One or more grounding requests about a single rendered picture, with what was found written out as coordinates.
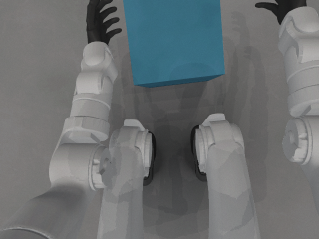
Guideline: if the robot right forearm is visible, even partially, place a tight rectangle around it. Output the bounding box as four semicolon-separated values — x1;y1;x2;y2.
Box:
277;6;319;117

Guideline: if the carton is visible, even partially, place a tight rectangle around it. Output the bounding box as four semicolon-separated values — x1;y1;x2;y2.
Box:
123;0;225;88

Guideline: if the robot left upper arm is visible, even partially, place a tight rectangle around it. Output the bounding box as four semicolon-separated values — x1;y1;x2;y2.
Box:
0;143;113;239

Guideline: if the robot right hand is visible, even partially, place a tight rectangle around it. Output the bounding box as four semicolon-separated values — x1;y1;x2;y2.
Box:
255;0;307;25

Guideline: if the right robot thigh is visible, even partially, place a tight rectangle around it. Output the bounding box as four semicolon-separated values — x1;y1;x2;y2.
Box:
195;120;261;239

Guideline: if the robot right upper arm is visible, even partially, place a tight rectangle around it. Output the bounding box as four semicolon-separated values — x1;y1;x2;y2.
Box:
282;115;319;215

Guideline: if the robot left foot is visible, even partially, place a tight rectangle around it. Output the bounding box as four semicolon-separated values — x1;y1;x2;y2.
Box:
143;131;157;186

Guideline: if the robot left forearm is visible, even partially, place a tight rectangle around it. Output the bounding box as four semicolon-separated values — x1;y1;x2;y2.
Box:
49;41;118;182

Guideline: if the robot left hand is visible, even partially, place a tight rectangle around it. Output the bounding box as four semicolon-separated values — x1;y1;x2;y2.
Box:
86;0;122;46

